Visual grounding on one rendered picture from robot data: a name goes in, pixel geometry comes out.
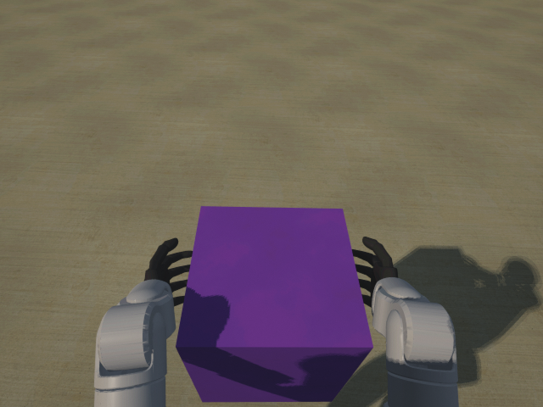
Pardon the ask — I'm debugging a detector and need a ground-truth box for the robot right forearm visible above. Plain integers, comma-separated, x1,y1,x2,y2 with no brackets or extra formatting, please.
372,277,459,407

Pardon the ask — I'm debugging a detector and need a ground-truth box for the robot left forearm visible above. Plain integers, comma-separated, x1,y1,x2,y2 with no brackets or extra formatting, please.
94,279,176,407

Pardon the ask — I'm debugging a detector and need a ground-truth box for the robot left hand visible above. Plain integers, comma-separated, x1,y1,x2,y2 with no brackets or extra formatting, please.
144,238,193,307

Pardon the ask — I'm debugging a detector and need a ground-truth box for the carton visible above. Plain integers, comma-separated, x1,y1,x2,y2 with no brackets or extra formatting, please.
176,206,373,402

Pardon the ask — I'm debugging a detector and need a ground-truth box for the robot right hand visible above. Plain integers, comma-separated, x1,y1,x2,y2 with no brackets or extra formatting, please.
352,237,398,307

